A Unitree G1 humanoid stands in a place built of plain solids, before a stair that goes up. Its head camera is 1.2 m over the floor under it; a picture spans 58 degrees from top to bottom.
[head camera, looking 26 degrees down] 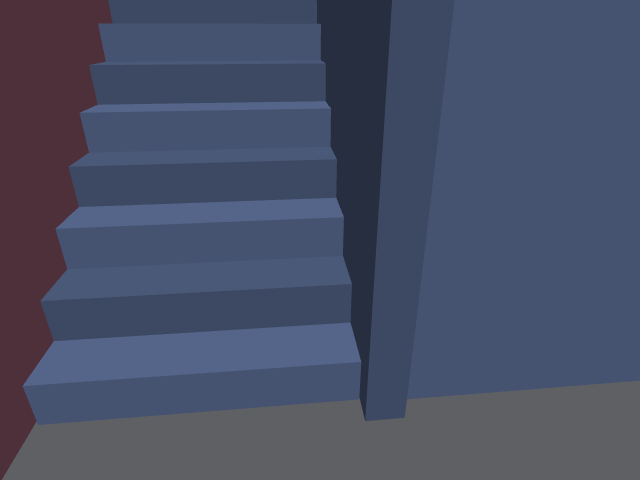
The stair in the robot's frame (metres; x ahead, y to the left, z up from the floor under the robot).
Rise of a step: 0.17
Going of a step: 0.22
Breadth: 1.10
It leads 6 degrees to the left of straight ahead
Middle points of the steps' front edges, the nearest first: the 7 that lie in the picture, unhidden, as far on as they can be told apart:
1.09 0.40 0.18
1.31 0.43 0.35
1.54 0.45 0.53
1.76 0.47 0.70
1.98 0.50 0.88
2.20 0.52 1.05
2.42 0.54 1.23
